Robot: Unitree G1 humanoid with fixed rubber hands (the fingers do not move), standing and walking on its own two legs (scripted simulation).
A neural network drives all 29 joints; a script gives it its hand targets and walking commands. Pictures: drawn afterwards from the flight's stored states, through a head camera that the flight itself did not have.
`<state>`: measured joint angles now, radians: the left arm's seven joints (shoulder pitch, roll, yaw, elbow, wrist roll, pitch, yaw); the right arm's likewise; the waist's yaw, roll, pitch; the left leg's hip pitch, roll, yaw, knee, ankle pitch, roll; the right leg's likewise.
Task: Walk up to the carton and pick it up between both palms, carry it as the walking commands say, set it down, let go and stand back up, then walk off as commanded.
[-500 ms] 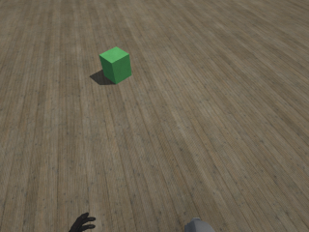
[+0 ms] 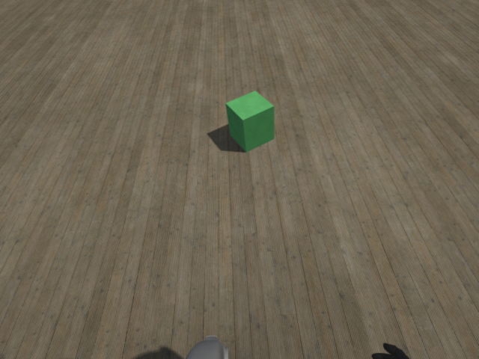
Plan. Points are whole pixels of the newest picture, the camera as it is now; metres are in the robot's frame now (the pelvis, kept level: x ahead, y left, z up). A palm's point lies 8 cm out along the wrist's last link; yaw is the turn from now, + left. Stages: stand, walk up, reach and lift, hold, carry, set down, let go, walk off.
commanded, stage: walk up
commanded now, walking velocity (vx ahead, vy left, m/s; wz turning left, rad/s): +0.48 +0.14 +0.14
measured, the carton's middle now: (250, 121) +1.49 +0.13 -0.66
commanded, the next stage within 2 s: none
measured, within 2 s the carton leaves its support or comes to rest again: neither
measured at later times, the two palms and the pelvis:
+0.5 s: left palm (150, 247) +0.38 +0.28 -0.13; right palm out of the picture +0.13 -0.18 -0.11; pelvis +0.23 +0.06 +0.00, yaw +0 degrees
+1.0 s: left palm (152, 240) +0.39 +0.27 -0.11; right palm (349, 176) +0.60 -0.21 -0.13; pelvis +0.48 +0.03 +0.00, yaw +2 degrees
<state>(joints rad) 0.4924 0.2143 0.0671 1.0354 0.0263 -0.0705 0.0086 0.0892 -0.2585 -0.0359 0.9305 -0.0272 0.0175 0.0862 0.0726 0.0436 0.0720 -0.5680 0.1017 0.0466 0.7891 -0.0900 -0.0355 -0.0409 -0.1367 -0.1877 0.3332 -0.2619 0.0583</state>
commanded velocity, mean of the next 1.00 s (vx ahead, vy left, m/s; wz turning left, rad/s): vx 0.50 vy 0.02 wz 0.04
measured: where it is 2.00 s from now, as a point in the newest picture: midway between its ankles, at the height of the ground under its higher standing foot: (255, 201)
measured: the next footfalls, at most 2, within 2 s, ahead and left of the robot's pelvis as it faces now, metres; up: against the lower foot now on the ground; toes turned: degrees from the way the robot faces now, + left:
left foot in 0.12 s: +0.20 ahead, +0.17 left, +0.00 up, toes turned +9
right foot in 0.66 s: +0.48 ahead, -0.10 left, +0.00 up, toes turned -8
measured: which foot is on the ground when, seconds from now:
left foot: up 0.00-0.10, down 0.12-0.66, up 0.68-1.00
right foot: down 0.00-0.12, up 0.14-0.64, down 0.66-1.00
